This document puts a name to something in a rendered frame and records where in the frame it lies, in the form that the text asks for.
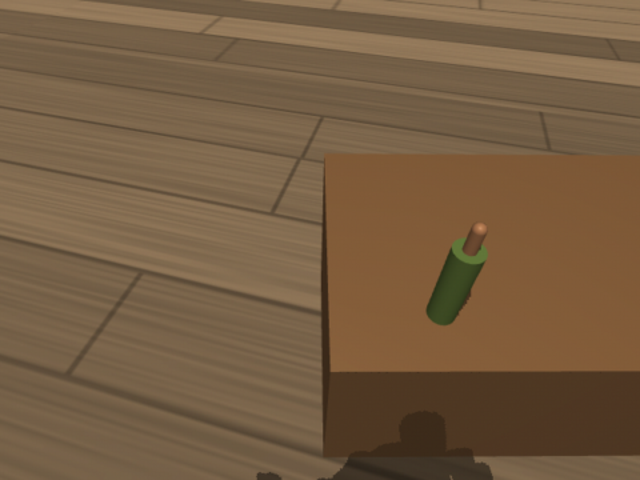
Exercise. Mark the bottle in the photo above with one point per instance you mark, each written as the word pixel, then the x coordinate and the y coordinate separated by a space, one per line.
pixel 462 266

